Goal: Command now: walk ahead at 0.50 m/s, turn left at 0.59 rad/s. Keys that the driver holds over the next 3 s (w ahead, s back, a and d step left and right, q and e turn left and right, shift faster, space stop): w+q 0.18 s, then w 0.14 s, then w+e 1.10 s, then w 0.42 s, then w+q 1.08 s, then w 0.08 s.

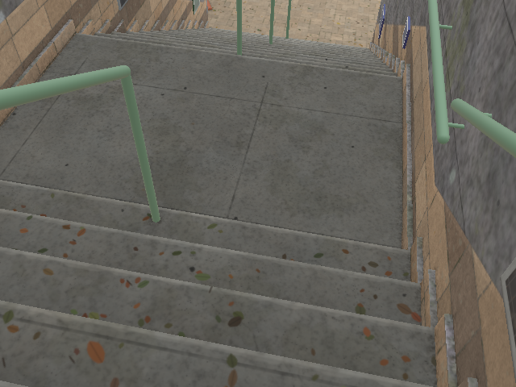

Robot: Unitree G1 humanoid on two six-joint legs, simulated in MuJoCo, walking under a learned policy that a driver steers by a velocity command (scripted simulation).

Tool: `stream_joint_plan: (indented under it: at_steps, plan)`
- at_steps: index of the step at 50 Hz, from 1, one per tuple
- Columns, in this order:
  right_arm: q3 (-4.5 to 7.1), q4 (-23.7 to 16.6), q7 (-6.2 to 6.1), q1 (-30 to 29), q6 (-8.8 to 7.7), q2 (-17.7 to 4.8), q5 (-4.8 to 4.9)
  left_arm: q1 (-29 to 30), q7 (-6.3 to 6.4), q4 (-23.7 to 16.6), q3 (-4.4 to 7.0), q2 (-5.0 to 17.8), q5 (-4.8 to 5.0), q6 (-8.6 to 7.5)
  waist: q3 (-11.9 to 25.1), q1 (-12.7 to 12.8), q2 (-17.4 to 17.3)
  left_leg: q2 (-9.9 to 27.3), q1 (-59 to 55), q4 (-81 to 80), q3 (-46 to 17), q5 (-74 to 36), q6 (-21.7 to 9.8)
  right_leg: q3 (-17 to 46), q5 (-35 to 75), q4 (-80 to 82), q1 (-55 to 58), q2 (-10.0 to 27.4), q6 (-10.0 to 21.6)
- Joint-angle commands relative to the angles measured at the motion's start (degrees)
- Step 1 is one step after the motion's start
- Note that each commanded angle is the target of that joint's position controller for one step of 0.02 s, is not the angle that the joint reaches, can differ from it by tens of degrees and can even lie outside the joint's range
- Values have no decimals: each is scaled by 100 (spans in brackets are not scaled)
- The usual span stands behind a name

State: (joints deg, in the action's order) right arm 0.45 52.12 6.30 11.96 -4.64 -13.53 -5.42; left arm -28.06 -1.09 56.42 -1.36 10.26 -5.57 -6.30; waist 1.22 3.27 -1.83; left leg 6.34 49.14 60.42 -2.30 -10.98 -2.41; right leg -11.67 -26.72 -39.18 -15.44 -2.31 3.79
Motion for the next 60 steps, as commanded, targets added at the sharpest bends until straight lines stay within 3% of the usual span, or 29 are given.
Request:
stream_joint_plan:
  at_steps: [1,5,11,13,14,15,16,17,20,21,22,23,24,25,29,36,38,39,40,41,42,45,47,49,52,54,57,59,60]
  plan:
    - [-6,-195,-218,-503,-113,-139,106,-1225,148,245,-15,96,74,-75,-357,268,565,326,1944,-1424,-579,-899,221,2119,3000,367,1878,2207,1119]
    - [-66,-286,-52,-1075,119,-67,104,-967,42,284,-125,37,-73,36,-845,35,385,11,-1450,-2070,307,-1857,24,1194,1350,396,-977,1774,712]
    - [-1,-320,-167,-1597,142,-95,5,-1359,129,900,234,781,111,203,-1054,377,243,-381,-2421,-4068,885,-112,-121,1112,2758,-719,687,1910,506]
    - [327,464,-212,854,72,-691,131,-1364,-256,1211,265,946,-137,338,-342,-688,-91,-298,-5759,-4618,902,-1634,-479,537,2890,-2921,-349,1510,116]
    - [520,786,-251,2215,87,-1221,-72,-1627,-498,1193,228,605,-174,338,791,-990,-843,248,-8203,-3422,449,-3472,-1225,372,273,-5230,-1754,908,-255]
    - [622,1124,-298,3082,137,-1754,31,-1661,-704,943,135,-33,14,274,2303,-923,-898,1372,-9797,-1849,-621,-6299,-2219,611,-2122,-7102,-2526,591,-553]
    - [699,1298,-324,3614,113,-1555,-83,-141,-691,232,204,291,277,154,1803,-1612,-387,1596,-9837,-2312,-1104,-5415,-2173,899,-2393,-7649,-3980,576,-622]
    - [663,1095,-378,2716,56,-1285,42,751,-597,-257,180,434,367,24,785,-1487,108,1601,-8599,-2877,-789,-3121,-1799,1176,-1864,-6285,-4635,1020,-500]
    - [279,589,-284,984,-2,-253,99,401,-203,-120,264,262,144,-53,-729,-281,437,1266,-3946,-3855,-280,-1255,-1459,1658,375,-3437,-2470,1455,-146]
    - [370,303,-527,191,29,-522,822,433,133,-16,393,365,475,267,-840,-4,361,851,-3079,-4247,-166,-1362,-1207,1364,1167,-1968,-1702,888,-349]
    - [391,252,-596,4,73,-727,815,81,206,73,331,135,359,428,-718,202,1,666,-2591,-4121,98,-1394,-1182,1114,1462,-1671,-962,721,-416]
    - [343,443,-303,1126,-190,-671,51,-440,-148,188,286,14,-23,301,-623,27,32,945,-2524,-4153,106,-732,-1718,1245,2048,-2485,-1064,861,-316]
    - [363,398,-237,1063,-251,-493,-143,-766,-266,259,231,-69,-102,210,-668,56,50,1217,-2582,-3947,-109,-200,-1795,1641,2307,-2420,-1276,992,-214]
    - [126,464,-360,1182,-302,270,-189,-98,-274,73,148,-247,-149,178,-711,-295,340,1349,-3378,-3708,-228,334,-1534,2456,3726,-1072,-2418,1534,-218]
    - [-40,528,-344,1218,-104,69,-265,1141,-261,-308,268,304,60,209,-559,-406,-46,411,-1894,-2765,737,2526,-855,1493,5957,-46,-565,918,-147]
    - [101,873,-561,1953,15,-648,36,1971,-239,-418,337,596,-38,239,-1220,-629,398,901,-3690,-911,381,2449,-306,1021,4114,1775,-790,825,-47]
    - [273,1015,-233,1908,101,-985,-62,-354,-137,488,711,1220,110,87,-507,370,827,227,-2745,1403,1071,1111,-49,205,4676,2261,2301,184,98]
    - [204,1011,-15,2926,119,-365,-130,-1441,-183,714,880,1878,139,94,1294,322,1853,-404,-1346,4267,1140,3751,405,1499,8028,99,5208,1211,1573]
    - [82,689,157,2425,26,-7,45,-2020,-226,981,928,2007,63,87,1965,699,1579,-835,54,5964,677,6123,553,2633,8674,11,6215,1770,2273]
    - [166,-87,92,689,-100,-345,286,-2175,-227,999,915,1831,-53,-11,1030,1218,824,-761,1342,5958,499,6118,499,2980,7680,559,5595,1919,2086]
    - [231,-673,-49,-69,-181,-448,472,-1398,-323,841,838,1673,246,-100,293,917,844,-574,2445,5571,130,5665,395,4035,4707,1132,4664,2401,2202]
    - [86,-300,-373,398,-156,14,-54,731,-289,300,115,-213,48,-52,-895,-493,-323,593,-12,1478,-803,2727,-292,3025,2760,1629,-457,1894,1535]
    - [105,-263,-411,434,-4,87,-51,960,-210,90,115,118,277,-114,-748,-512,484,226,-1751,-50,-82,1496,-127,2444,2066,1856,-2104,1106,1492]
    - [-9,-229,-296,896,-16,185,36,574,-220,120,198,753,-1,-125,-467,-702,546,-289,-3179,672,618,779,88,2182,2883,860,-3313,769,1339]
    - [-192,-607,-372,-582,-86,-2,-56,-316,86,239,62,204,81,-332,-310,243,11,56,-1543,-2334,-360,-2056,339,2507,643,-725,-1306,257,892]
    - [-153,-718,-404,-519,19,-115,75,-224,-64,60,106,743,-3,-220,-414,-43,318,-295,-3435,-2666,318,-1551,434,2818,-114,-667,-2864,234,1022]
    - [-129,-816,-337,-520,111,-294,59,-540,-212,-84,118,713,85,-17,-801,24,256,-334,-3299,-3949,195,-79,321,3943,-151,-1362,-1841,482,1232]
    - [130,-392,-399,571,-45,-789,217,-268,-358,-238,186,1071,1,171,-277,-484,244,-175,-4934,-4592,296,-705,-119,3915,577,-3046,-1595,205,896]
    - [354,79,-433,2310,-172,-1233,242,-209,-550,-278,65,653,-80,111,596,-1124,-110,316,-7042,-3411,8,-1369,-804,3476,1344,-4878,-2689,-100,378]
